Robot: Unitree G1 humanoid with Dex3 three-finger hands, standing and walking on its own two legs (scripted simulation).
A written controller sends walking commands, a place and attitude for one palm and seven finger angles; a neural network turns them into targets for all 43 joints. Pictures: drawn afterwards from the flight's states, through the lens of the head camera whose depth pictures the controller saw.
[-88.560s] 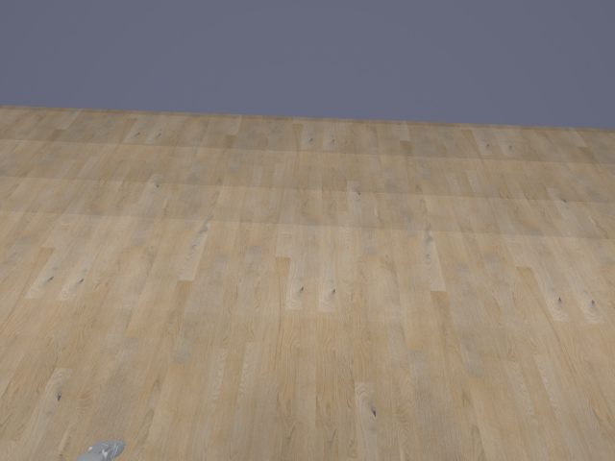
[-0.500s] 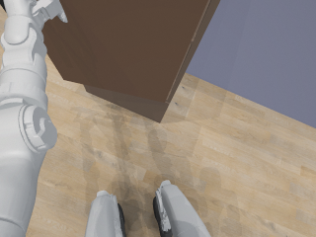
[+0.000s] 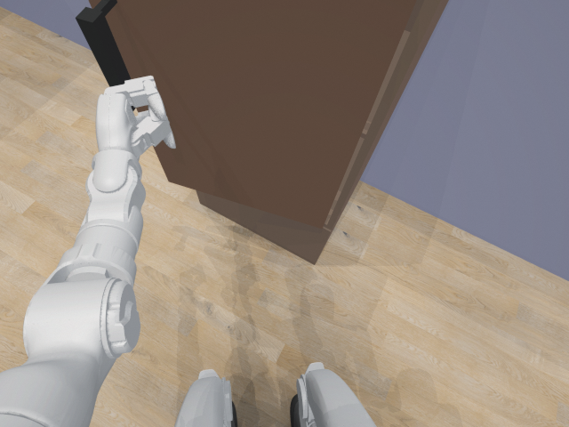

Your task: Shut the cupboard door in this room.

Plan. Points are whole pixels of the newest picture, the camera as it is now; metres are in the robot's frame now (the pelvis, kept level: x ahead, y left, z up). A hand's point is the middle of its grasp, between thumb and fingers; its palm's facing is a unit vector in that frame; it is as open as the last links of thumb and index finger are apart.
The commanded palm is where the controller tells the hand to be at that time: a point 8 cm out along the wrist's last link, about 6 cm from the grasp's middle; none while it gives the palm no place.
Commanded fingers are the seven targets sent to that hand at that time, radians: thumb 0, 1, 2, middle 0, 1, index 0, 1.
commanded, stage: pull the fist back off the door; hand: left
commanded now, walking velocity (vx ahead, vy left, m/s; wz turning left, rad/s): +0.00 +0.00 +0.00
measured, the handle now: (119, 56) +0.65 +0.19 +0.07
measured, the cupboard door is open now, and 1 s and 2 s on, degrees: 12 12 12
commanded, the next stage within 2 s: draw the hand back to the body in 0.22 s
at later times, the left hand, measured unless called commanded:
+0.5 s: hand (147, 144) +0.47 +0.13 +0.09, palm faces +0.02 -1.00 -0.02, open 3.1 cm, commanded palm +0.42 +0.19 +0.10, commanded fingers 0.00 0.90 0.90 -1.30 -1.50 -1.30 -1.50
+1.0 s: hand (35, 231) +0.32 +0.19 +0.16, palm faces +0.12 -0.97 -0.20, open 3.1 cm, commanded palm +0.28 +0.25 +0.18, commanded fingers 0.00 0.90 0.90 -0.92 -1.08 -0.92 -1.08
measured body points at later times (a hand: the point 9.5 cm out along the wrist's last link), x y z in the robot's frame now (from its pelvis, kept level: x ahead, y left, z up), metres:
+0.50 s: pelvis -0.01 +0.00 +0.01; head +0.09 +0.00 +0.45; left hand +0.46 +0.19 +0.09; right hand +0.03 -0.25 -0.11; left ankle +0.02 +0.12 -0.65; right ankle +0.01 -0.10 -0.65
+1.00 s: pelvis +0.01 +0.01 +0.07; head +0.02 +0.00 +0.52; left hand +0.31 +0.25 +0.18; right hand +0.19 -0.22 -0.01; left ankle +0.02 +0.12 -0.65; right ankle +0.01 -0.10 -0.65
